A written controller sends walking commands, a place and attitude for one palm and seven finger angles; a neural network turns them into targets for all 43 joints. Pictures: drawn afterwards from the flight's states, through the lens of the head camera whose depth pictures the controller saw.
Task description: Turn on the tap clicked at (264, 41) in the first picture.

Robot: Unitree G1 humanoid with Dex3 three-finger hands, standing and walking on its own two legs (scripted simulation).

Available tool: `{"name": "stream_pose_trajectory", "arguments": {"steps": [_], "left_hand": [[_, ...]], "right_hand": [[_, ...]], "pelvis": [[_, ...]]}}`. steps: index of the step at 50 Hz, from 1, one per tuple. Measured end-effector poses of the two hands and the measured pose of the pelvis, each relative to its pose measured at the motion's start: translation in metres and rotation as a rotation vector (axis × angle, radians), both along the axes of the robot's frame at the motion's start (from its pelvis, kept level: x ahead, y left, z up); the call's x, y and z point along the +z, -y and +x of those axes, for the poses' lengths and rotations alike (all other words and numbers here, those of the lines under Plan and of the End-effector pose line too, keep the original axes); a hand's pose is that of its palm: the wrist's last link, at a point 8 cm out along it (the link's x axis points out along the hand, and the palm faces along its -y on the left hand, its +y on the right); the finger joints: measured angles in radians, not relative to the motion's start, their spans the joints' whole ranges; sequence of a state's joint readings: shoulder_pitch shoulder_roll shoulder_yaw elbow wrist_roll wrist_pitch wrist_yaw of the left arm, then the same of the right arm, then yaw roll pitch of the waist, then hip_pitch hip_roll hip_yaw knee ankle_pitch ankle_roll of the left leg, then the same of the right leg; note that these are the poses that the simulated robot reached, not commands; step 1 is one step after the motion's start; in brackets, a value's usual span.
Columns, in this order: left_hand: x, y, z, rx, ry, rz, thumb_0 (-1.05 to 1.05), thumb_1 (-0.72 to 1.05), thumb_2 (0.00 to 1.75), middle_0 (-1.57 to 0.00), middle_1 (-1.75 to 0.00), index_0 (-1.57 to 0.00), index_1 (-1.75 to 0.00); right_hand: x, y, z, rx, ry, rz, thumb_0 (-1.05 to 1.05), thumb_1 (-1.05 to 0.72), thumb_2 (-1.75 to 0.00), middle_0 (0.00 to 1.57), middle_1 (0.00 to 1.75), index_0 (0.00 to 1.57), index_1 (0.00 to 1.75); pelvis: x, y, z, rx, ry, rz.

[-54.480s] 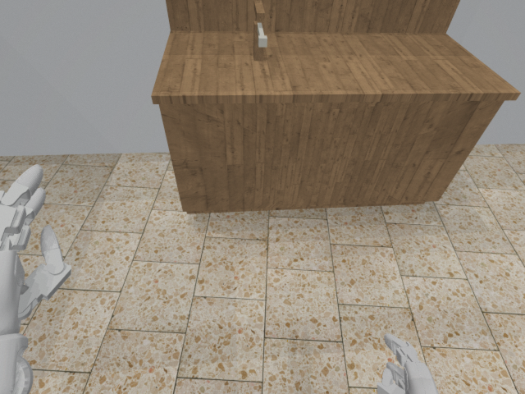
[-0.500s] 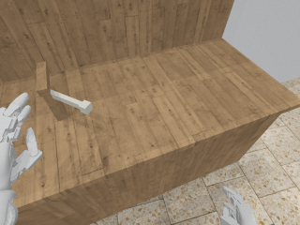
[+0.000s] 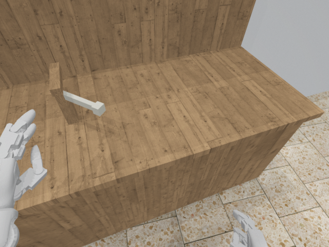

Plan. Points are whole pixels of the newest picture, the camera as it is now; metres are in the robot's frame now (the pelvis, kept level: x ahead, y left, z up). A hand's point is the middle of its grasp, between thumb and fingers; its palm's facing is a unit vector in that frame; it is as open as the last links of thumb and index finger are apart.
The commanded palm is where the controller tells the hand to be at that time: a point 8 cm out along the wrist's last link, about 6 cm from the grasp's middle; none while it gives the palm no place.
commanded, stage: come to a stop and stand still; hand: left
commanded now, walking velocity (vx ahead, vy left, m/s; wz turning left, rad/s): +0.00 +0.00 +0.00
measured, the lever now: (98, 108) +0.46 +0.24 +0.06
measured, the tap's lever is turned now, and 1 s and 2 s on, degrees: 44 44 44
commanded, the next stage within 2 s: look again from close up in 0.90 s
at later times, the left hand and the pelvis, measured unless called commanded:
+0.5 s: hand (41, 150) +0.24 +0.26 +0.16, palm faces +0.41 -0.85 -0.34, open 7.4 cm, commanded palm +0.18 +0.29 +0.18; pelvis +0.03 +0.01 +0.00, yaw +1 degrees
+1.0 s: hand (34, 143) +0.25 +0.27 +0.17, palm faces +0.41 -0.84 -0.35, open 7.4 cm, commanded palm +0.19 +0.30 +0.18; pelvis +0.04 +0.02 +0.00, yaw +2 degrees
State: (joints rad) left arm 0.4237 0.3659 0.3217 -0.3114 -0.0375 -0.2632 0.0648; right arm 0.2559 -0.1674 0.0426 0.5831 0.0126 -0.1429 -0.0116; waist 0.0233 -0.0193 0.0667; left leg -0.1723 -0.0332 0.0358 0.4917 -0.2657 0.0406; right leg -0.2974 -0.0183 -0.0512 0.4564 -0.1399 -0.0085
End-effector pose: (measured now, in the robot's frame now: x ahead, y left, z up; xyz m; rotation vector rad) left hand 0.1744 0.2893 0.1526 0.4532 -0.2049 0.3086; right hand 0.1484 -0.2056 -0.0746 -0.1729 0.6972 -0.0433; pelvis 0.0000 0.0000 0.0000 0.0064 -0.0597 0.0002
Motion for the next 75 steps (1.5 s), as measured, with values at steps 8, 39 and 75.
{"name": "stream_pose_trajectory", "arguments": {"steps": [8,39,75], "left_hand": [[0.033,-0.006,-0.009,0.071,0.218,0.006,0.02,0.89,0.9,-0.21,-0.3,-0.21,-0.31],[0.02,-0.023,0.044,0.033,0.096,0.0,0.01,0.89,0.9,-0.21,-0.3,-0.2,-0.31],[0.066,-0.031,0.042,0.051,0.178,0.19,0.01,0.89,0.9,-0.22,-0.3,-0.21,-0.31]], "right_hand": [[0.001,0.02,-0.008,0.064,-0.047,-0.092,0.02,-0.9,-0.9,0.2,0.3,0.2,0.3],[0.019,-0.016,0.081,0.063,0.027,-0.067,0.01,-0.91,-0.9,0.2,0.3,0.2,0.3],[0.004,0.0,0.054,0.163,-0.04,-0.129,0.01,-0.91,-0.9,0.2,0.3,0.2,0.3]], "pelvis": [[-0.001,0.005,-0.002,0.022,0.009,-0.006],[0.004,-0.016,0.045,0.029,-0.037,-0.026],[-0.001,-0.002,0.028,0.081,-0.033,-0.015]]}}
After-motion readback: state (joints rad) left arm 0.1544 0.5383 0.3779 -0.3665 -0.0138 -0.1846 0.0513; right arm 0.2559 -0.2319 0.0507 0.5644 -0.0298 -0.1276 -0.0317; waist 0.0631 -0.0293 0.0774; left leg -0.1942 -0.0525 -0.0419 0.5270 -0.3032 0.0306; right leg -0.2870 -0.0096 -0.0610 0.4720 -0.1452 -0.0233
